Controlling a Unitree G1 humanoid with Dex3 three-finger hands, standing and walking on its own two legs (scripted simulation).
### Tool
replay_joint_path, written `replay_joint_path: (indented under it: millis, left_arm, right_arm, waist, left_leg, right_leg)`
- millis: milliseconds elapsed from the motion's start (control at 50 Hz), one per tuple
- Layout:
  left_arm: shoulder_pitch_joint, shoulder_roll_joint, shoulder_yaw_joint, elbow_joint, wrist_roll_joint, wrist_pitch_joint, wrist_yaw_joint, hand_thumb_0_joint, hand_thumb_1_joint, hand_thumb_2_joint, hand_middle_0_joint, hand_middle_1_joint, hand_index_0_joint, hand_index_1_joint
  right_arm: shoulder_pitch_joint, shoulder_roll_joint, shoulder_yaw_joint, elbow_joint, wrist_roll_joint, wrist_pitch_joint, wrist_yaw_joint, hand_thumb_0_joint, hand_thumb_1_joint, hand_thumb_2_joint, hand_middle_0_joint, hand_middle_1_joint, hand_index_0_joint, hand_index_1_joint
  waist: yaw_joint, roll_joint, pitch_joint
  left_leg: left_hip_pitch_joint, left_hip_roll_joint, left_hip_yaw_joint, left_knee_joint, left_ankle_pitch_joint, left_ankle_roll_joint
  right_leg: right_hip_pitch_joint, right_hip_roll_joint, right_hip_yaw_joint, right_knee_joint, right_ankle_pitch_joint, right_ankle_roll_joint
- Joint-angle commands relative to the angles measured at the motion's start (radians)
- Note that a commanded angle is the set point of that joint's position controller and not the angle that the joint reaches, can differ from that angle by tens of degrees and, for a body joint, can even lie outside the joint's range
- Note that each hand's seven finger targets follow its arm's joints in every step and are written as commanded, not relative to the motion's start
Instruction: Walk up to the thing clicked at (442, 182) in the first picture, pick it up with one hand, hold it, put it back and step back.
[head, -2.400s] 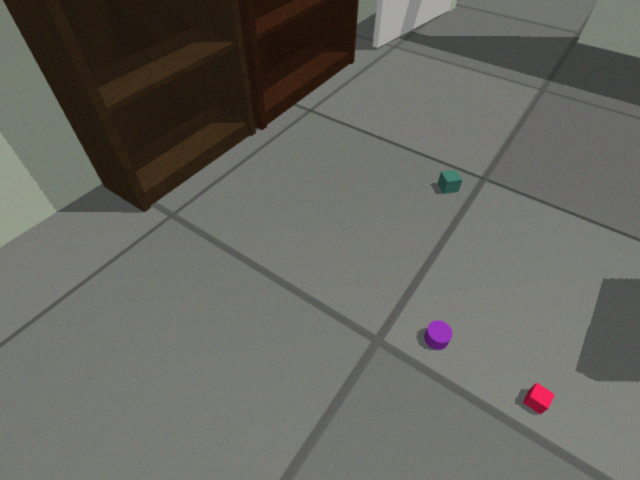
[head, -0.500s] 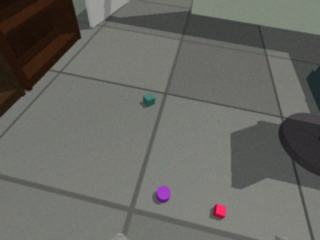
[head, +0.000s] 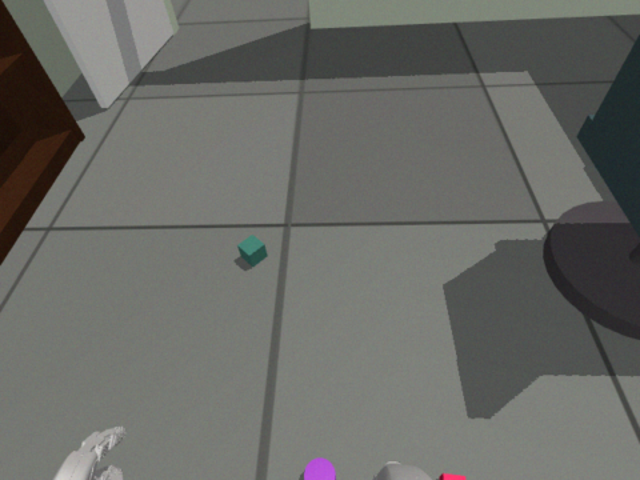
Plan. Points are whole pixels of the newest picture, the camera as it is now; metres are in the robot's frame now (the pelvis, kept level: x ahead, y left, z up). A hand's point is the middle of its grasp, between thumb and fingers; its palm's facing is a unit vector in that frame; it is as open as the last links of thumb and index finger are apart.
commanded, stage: walk up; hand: left
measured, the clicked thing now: (252, 250) +1.01 +0.27 -0.71
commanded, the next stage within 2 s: none
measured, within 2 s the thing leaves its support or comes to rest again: neither
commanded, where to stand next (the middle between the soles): +0.67 +0.00 m, yaw -2 degrees
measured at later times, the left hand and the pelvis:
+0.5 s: hand (125, 416) +0.25 +0.31 -0.14, palm faces -0.10 -0.94 -0.34, open 7.4 cm; pelvis +0.22 +0.04 +0.01, yaw -4 degrees
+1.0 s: hand (193, 258) +0.51 +0.23 -0.09, palm faces -0.06 -0.91 -0.41, open 7.3 cm; pelvis +0.39 -0.02 +0.02, yaw -4 degrees
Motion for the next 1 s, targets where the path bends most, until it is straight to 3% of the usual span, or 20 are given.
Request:
replay_joint_path:
  millis: [0,60,180,260,300,340,360,380,400,420,480,520,640,780,800,820,840,860,940,980]
  left_arm:
    - [0.131,0.302,0.082,-0.033,-0.035,-0.014,0.051,0.0,0.9,0.9,-0.2,-0.3,-0.2,-0.3]
    - [0.121,0.266,0.067,-0.04,-0.019,-0.032,0.049,0.0,0.9,0.9,-0.2,-0.3,-0.2,-0.3]
    - [0.139,0.287,0.072,-0.07,0.005,-0.052,0.045,0.0,0.9,0.9,-0.2,-0.3,-0.2,-0.3]
    - [0.18,0.283,0.066,-0.06,0.004,-0.049,0.042,0.0,0.9,0.9,-0.2,-0.3,-0.2,-0.3]
    - [0.18,0.293,0.062,-0.057,0.001,-0.043,0.042,0.0,0.9,0.9,-0.2,-0.3,-0.2,-0.3]
    - [0.187,0.262,0.044,-0.067,0.007,-0.04,0.046,0.0,0.9,0.9,-0.2,-0.3,-0.2,-0.3]
    - [0.221,0.205,0.023,-0.075,0.002,-0.042,0.047,0.0,0.9,0.9,-0.2,-0.3,-0.2,-0.3]
    - [0.286,0.123,0.001,-0.074,-0.015,-0.039,0.049,0.0,0.9,0.9,-0.2,-0.3,-0.2,-0.3]
    - [0.266,0.258,0.036,-0.044,-0.006,-0.025,0.068,0.0,0.9,0.9,-0.2,-0.3,-0.2,-0.3]
    - [0.215,0.289,0.034,-0.039,0.005,-0.026,0.073,0.0,0.9,0.9,-0.2,-0.3,-0.2,-0.3]
    - [0.23,0.252,0.032,-0.01,-0.011,-0.026,0.056,0.0,0.9,0.9,-0.2,-0.3,-0.2,-0.3]
    - [0.259,0.227,0.032,0.005,-0.012,-0.013,0.046,0.0,0.9,0.9,-0.2,-0.3,-0.2,-0.3]
    - [0.094,0.199,0.038,-0.041,0.01,0.0,0.012,0.0,0.9,0.9,-0.2,-0.3,-0.2,-0.3]
    - [0.176,0.208,0.061,0.008,0.011,-0.026,0.026,0.0,0.9,0.9,-0.2,-0.3,-0.2,-0.3]
    - [0.245,0.247,0.079,0.031,0.013,-0.034,0.036,0.0,0.9,0.9,-0.2,-0.3,-0.2,-0.3]
    - [0.322,0.319,0.102,0.032,0.02,-0.041,0.05,0.0,0.9,0.9,-0.2,-0.3,-0.2,-0.3]
    - [0.289,0.359,0.102,-0.005,0.013,-0.047,0.056,0.0,0.9,0.9,-0.2,-0.3,-0.2,-0.3]
    - [0.243,0.366,0.099,-0.008,-0.003,-0.039,0.056,0.0,0.9,0.9,-0.2,-0.3,-0.2,-0.3]
    - [0.13,0.273,0.067,-0.032,-0.013,-0.042,0.065,0.0,0.9,0.9,-0.2,-0.3,-0.2,-0.3]
    - [0.121,0.264,0.064,-0.04,-0.007,-0.048,0.064,0.0,0.9,0.9,-0.2,-0.3,-0.2,-0.3]
  right_arm:
    - [0.017,-0.209,-0.054,-0.08,0.019,-0.032,-0.015,0.0,-0.9,-0.9,0.2,0.3,0.2,0.3]
    - [0.035,-0.181,-0.053,-0.079,0.002,-0.011,0.003,0.0,-0.9,-0.9,0.2,0.3,0.2,0.3]
    - [-0.108,-0.173,-0.071,-0.124,-0.022,-0.009,0.031,0.0,-0.9,-0.9,0.2,0.3,0.2,0.3]
    - [-0.187,-0.156,-0.07,-0.137,-0.021,-0.039,0.037,0.0,-0.9,-0.9,0.2,0.3,0.2,0.3]
    - [-0.164,-0.158,-0.076,-0.124,-0.021,-0.048,0.034,0.0,-0.9,-0.9,0.2,0.3,0.2,0.3]
    - [-0.014,-0.2,-0.096,-0.075,-0.023,-0.058,0.022,0.0,-0.9,-0.9,0.2,0.3,0.2,0.3]
    - [0.099,-0.266,-0.119,-0.056,-0.033,-0.064,0.011,0.0,-0.9,-0.9,0.2,0.3,0.2,0.3]
    - [0.118,-0.325,-0.128,-0.081,-0.04,-0.072,0.004,0.0,-0.9,-0.9,0.2,0.3,0.2,0.3]
    - [0.095,-0.336,-0.134,-0.086,-0.006,-0.063,0.004,0.0,-0.9,-0.9,0.2,0.3,0.2,0.3]
    - [0.073,-0.319,-0.134,-0.087,0.006,-0.056,0.003,0.0,-0.9,-0.9,0.2,0.3,0.2,0.3]
    - [0.003,-0.234,-0.086,-0.108,0.012,-0.059,-0.007,0.0,-0.9,-0.9,0.2,0.3,0.2,0.3]
    - [-0.029,-0.229,-0.079,-0.114,0.014,-0.063,-0.005,0.0,-0.9,-0.9,0.2,0.3,0.2,0.3]
    - [-0.001,-0.257,-0.088,-0.125,0.003,-0.059,0.004,0.0,-0.9,-0.9,0.2,0.3,0.2,0.3]
    - [-0.043,-0.226,-0.072,-0.156,0.009,-0.04,0.002,0.0,-0.9,-0.9,0.2,0.3,0.2,0.3]
    - [0.0,-0.171,-0.051,-0.154,0.011,-0.04,0.003,0.0,-0.9,-0.9,0.2,0.3,0.2,0.3]
    - [0.045,-0.107,-0.03,-0.167,0.014,-0.042,0.004,0.0,-0.9,-0.9,0.2,0.3,0.2,0.3]
    - [0.088,-0.118,-0.025,-0.149,0.01,-0.029,0.002,0.0,-0.9,-0.9,0.2,0.3,0.2,0.3]
    - [0.065,-0.219,-0.053,-0.127,0.006,-0.016,-0.01,0.0,-0.9,-0.9,0.2,0.3,0.2,0.3]
    - [0.066,-0.195,-0.053,-0.067,0.019,-0.003,0.0,0.0,-0.9,-0.9,0.2,0.3,0.2,0.3]
    - [0.082,-0.182,-0.055,-0.054,0.01,0.007,0.01,0.0,-0.9,-0.9,0.2,0.3,0.2,0.3]
  waist:
    - [0.06,-0.158,-0.058]
    - [0.027,-0.174,-0.034]
    - [0.054,-0.148,0.022]
    - [0.081,-0.139,-0.001]
    - [0.059,-0.132,-0.025]
    - [-0.022,-0.017,-0.112]
    - [-0.079,0.164,-0.185]
    - [-0.055,0.321,-0.234]
    - [-0.063,0.176,-0.21]
    - [-0.059,0.121,-0.134]
    - [-0.006,0.074,-0.049]
    - [0.025,0.104,-0.035]
    - [-0.02,0.127,0.02]
    - [0.071,0.0,-0.081]
    - [0.102,-0.122,-0.139]
    - [0.127,-0.339,-0.202]
    - [0.101,-0.318,-0.161]
    - [0.106,-0.237,-0.134]
    - [0.031,-0.177,-0.022]
    - [0.028,-0.2,-0.005]
  left_leg:
    - [-0.366,0.007,-0.118,0.163,0.118,0.03]
    - [-0.295,0.006,-0.084,0.063,0.198,0.02]
    - [-0.339,0.037,-0.067,-0.215,0.278,-0.03]
    - [-0.248,0.001,-0.045,-0.414,0.314,-0.014]
    - [-0.145,-0.033,-0.01,-0.462,0.297,0.005]
    - [0.126,-0.086,0.001,-0.529,0.266,0.04]
    - [0.29,0.033,-0.164,-0.619,0.134,0.091]
    - [0.44,0.287,-0.591,-0.714,0.039,0.17]
    - [0.398,0.352,-0.717,-0.762,-0.06,0.262]
    - [0.308,0.351,-0.683,-0.771,-0.016,0.276]
    - [0.134,0.194,-0.286,-0.747,0.441,0.174]
    - [0.034,0.152,-0.18,-0.749,0.47,0.176]
    - [0.027,0.13,-0.128,-0.812,0.275,0.21]
    - [-0.076,0.106,-0.065,-0.5,0.472,0.14]
    - [-0.142,0.04,-0.016,-0.314,0.439,0.111]
    - [-0.27,-0.06,0.038,-0.049,0.213,0.065]
    - [-0.429,-0.152,-0.041,0.073,-0.041,0.036]
    - [-0.441,-0.099,-0.09,0.14,-0.047,0.038]
    - [-0.358,-0.045,-0.16,0.042,0.125,0.032]
    - [-0.314,-0.056,-0.14,0.018,0.193,0.018]
  right_leg:
    - [0.304,-0.238,0.376,-0.356,0.237,-0.162]
    - [0.175,-0.161,0.243,-0.387,0.258,-0.15]
    - [0.091,-0.189,0.244,-0.48,-0.178,-0.193]
    - [0.145,-0.185,0.209,-0.391,-0.02,-0.174]
    - [0.126,-0.194,0.203,-0.332,0.049,-0.163]
    - [0.051,-0.127,0.135,-0.091,0.194,-0.112]
    - [-0.057,-0.045,0.06,0.192,0.186,-0.069]
    - [-0.284,0.084,0.031,0.389,-0.26,-0.006]
    - [-0.331,0.044,0.085,0.481,-0.301,-0.021]
    - [-0.345,0.013,0.128,0.517,-0.274,-0.022]
    - [-0.211,-0.029,0.149,0.43,-0.12,-0.006]
    - [-0.134,-0.041,0.098,0.37,-0.078,0.017]
    - [-0.143,-0.074,0.011,0.088,0.029,0.045]
    - [0.264,-0.003,-0.04,-0.176,0.126,-0.002]
    - [0.41,-0.008,-0.001,-0.197,0.074,-0.02]
    - [0.501,-0.211,0.296,-0.307,-0.094,-0.065]
    - [0.519,-0.383,0.617,-0.42,-0.191,-0.139]
    - [0.467,-0.42,0.678,-0.437,-0.26,-0.211]
    - [0.248,-0.236,0.28,-0.437,0.002,-0.095]
    - [0.172,-0.204,0.191,-0.462,0.038,-0.115]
